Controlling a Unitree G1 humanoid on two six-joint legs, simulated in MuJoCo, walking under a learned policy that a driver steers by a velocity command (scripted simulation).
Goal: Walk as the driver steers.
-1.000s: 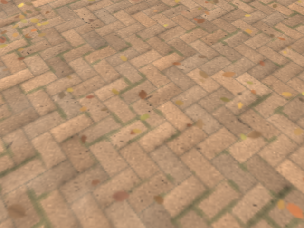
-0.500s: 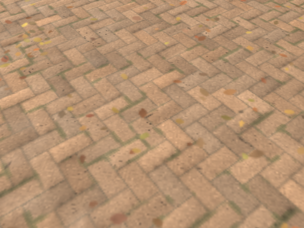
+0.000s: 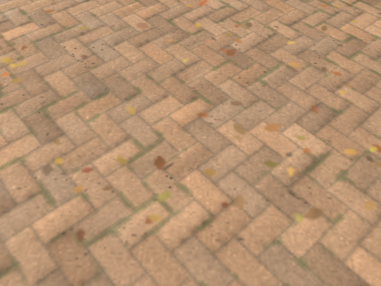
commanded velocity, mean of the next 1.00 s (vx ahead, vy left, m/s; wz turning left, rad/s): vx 0.49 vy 0.00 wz -0.26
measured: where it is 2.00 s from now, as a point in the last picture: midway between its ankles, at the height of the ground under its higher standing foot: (232, 189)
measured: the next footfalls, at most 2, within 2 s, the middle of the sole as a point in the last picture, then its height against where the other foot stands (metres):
right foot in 0.16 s outside the picture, level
left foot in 0.70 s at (160, 258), level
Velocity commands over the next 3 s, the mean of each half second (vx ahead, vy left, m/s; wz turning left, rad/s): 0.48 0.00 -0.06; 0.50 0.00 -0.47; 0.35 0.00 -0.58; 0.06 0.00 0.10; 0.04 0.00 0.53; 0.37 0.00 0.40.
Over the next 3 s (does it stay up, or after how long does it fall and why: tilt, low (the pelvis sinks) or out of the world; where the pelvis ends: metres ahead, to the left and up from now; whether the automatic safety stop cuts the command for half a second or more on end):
stays up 1.05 -0.22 -0.02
